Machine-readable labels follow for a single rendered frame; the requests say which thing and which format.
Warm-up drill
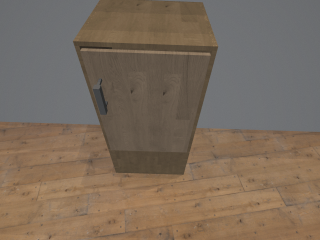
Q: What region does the handle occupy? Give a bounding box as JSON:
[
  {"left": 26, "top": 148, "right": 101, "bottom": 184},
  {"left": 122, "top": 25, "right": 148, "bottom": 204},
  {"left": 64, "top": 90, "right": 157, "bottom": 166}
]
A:
[{"left": 93, "top": 78, "right": 108, "bottom": 115}]

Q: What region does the cupboard door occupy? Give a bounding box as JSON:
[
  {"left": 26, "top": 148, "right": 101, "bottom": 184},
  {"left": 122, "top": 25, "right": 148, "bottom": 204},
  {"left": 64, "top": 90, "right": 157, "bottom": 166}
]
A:
[{"left": 80, "top": 48, "right": 211, "bottom": 153}]

